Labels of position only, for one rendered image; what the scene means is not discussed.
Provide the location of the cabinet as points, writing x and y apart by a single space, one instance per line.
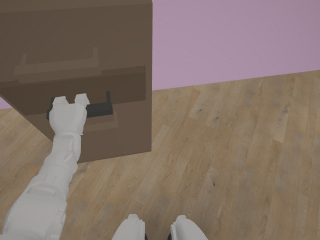
118 32

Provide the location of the robot left forearm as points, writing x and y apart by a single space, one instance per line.
57 171

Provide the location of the right robot thigh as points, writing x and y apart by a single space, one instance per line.
185 229

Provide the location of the right robot shin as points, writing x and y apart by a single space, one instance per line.
180 217

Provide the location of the robot left hand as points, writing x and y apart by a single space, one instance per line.
65 117

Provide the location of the robot left upper arm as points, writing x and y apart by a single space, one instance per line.
36 217

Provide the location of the handle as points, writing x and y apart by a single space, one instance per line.
93 110
100 128
58 70

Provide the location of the drawer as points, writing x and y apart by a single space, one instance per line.
124 84

